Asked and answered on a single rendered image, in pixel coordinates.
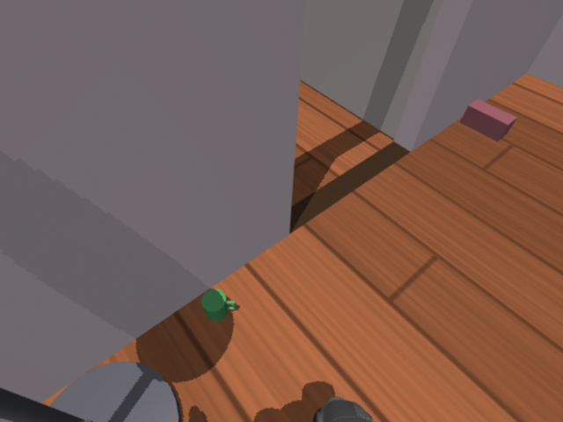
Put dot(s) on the coat stand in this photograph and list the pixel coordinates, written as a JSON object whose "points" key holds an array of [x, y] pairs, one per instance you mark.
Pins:
{"points": [[122, 391]]}

